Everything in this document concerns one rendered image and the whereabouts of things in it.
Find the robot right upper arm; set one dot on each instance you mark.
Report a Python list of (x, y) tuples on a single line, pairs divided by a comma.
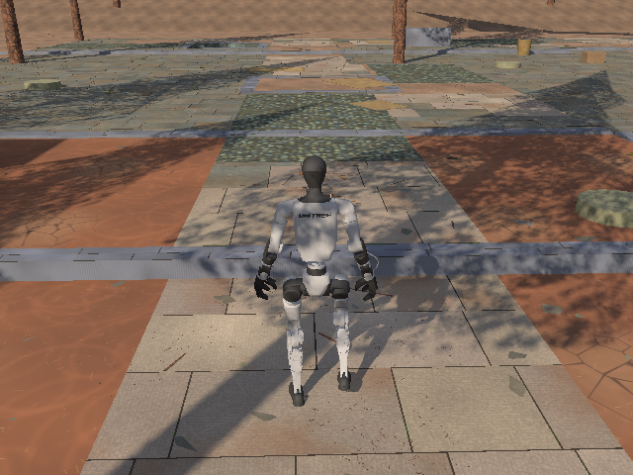
[(346, 208)]

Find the right robot forearm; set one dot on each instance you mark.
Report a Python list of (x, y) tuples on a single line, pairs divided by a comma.
[(364, 263)]

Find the robot right hand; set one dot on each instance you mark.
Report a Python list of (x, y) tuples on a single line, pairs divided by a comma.
[(371, 284)]

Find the robot left upper arm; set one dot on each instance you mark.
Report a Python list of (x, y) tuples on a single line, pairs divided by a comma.
[(284, 209)]

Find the robot right shin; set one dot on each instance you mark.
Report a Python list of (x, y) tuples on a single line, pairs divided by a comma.
[(343, 344)]

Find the left robot forearm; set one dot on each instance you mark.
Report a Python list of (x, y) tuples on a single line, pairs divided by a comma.
[(266, 263)]

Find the robot left hand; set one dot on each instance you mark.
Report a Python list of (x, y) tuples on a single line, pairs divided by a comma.
[(259, 285)]

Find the robot torso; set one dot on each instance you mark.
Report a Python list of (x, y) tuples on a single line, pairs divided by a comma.
[(315, 227)]

